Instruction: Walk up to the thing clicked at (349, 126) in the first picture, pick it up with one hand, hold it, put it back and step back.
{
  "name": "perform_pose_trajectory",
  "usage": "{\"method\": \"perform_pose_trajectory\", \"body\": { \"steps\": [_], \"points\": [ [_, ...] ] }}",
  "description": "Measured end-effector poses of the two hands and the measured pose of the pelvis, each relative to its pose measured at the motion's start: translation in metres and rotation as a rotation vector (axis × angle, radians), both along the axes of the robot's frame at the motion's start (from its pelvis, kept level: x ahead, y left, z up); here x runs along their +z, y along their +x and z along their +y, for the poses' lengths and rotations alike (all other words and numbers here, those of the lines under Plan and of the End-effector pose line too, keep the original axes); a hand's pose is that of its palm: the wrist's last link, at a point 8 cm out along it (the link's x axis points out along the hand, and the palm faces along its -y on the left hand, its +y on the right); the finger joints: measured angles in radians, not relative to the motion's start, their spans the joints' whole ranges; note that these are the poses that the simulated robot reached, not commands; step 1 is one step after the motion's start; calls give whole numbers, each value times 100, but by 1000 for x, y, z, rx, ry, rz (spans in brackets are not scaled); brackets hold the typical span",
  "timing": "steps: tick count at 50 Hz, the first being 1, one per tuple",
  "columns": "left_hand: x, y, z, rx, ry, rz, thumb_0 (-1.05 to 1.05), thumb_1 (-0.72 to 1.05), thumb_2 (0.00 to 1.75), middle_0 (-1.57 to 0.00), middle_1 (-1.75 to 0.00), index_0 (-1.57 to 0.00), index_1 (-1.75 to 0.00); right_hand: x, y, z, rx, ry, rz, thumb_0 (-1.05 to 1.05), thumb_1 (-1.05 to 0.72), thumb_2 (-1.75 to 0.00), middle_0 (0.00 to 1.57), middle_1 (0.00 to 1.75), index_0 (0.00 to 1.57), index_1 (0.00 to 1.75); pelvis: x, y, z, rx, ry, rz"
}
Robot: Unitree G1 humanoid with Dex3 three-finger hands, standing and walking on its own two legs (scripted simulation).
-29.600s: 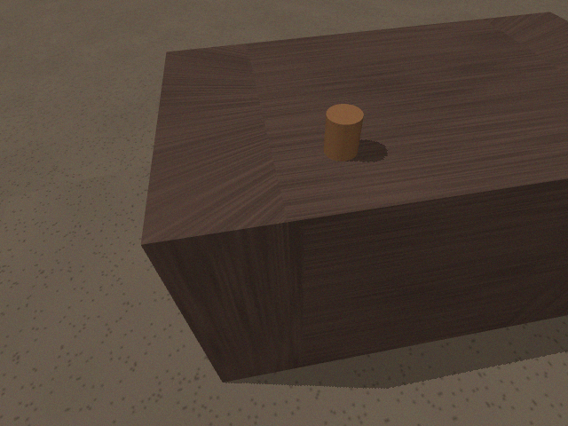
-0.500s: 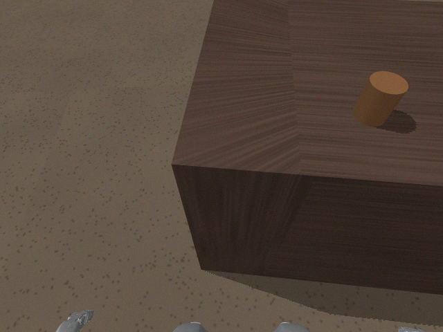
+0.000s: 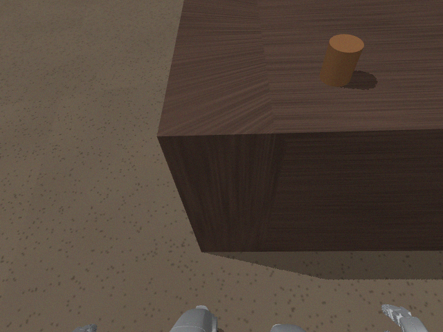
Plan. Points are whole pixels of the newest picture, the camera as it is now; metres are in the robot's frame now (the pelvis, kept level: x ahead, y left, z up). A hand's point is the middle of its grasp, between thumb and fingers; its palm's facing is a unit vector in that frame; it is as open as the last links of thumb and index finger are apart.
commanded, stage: step back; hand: right
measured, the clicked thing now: (340, 61) +0.64 -0.25 +0.09
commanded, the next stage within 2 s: none
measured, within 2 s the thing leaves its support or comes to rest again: neither
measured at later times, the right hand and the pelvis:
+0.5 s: hand out of the picture -0.02 -0.25 -0.12, palm faces -0.08 +0.90 -0.43, open 7.4 cm; pelvis -0.13 +0.01 +0.01, yaw +1 degrees
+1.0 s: hand out of the picture -0.20 -0.28 -0.15, palm faces -0.11 +0.91 -0.40, open 7.4 cm; pelvis -0.29 -0.01 -0.01, yaw +3 degrees
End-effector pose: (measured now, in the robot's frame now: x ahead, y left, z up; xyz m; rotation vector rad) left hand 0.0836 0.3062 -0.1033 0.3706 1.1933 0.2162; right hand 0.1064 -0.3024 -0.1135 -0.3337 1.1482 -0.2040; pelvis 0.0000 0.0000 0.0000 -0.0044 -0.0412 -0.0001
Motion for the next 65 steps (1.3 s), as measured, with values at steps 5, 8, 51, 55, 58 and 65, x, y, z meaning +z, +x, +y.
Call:
{"method": "perform_pose_trajectory", "body": {
  "steps": [5, 8, 51, 55, 58, 65],
  "points": [
    [17, -19, -1, 24, 10, -40, 1, 91, 89, -21, -30, -20, -30, 6, -21, -5, 19, -8, 11, 0, -90, -90, 20, 30, 21, 29, 9, -20, 1, 9, 28, 14],
    [21, -25, 3, 22, 20, -81, 1, 90, 89, -21, -30, -20, -30, 7, -37, -6, 44, -28, 32, 0, -90, -90, 20, 30, 20, 29, 9, -35, 4, 28, 26, 21],
    [-1, -276, 1, 43, 18, -113, 1, 91, 89, -21, -30, -20, -30, 1, -318, -15, 76, -48, 98, 1, -90, -90, 20, 30, 20, 29, -5, -300, -12, 58, 36, 0],
    [0, -297, -6, 48, -5, -102, 1, 91, 89, -20, -30, -20, -30, 15, -340, -14, 74, -48, 71, 1, -90, -90, 21, 30, 21, 30, 4, -324, -17, 52, 5, 3],
    [1, -320, -13, 34, -16, -83, 1, 91, 89, -20, -30, -20, -30, 22, -348, -20, 68, -60, 30, 1, -90, -90, 21, 30, 21, 30, 7, -343, -22, 28, -7, 9],
    [-6, -389, -34, 3, 2, -13, 1, 91, 89, -20, -30, -20, -30, 19, -372, -51, 67, -64, -76, 0, -90, -90, 21, 30, 21, 30, -3, -396, -44, -22, -1, 18]
  ]
}}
